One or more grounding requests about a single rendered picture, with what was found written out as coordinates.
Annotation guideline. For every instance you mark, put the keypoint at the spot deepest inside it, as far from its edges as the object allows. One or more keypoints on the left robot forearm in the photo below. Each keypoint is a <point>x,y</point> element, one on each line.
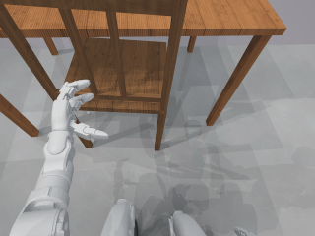
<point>53,184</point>

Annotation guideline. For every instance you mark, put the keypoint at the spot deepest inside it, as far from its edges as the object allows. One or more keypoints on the table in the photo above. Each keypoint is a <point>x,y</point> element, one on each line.
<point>255,18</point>

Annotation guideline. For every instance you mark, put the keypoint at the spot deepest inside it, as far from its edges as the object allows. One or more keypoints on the chair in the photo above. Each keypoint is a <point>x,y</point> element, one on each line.
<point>126,76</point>

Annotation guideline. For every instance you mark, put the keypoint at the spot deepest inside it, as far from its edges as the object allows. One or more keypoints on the left robot thigh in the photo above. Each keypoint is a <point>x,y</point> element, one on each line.
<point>120,220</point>

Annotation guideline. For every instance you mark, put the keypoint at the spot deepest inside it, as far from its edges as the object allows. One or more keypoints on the robot right shin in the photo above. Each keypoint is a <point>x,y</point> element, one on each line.
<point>178,212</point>

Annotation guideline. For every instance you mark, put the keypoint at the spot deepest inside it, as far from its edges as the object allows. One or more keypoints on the left robot hand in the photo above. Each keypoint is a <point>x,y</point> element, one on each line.
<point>64,108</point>

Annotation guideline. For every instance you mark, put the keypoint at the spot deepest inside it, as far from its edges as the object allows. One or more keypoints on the left robot upper arm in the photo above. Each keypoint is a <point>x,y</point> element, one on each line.
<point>48,222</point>

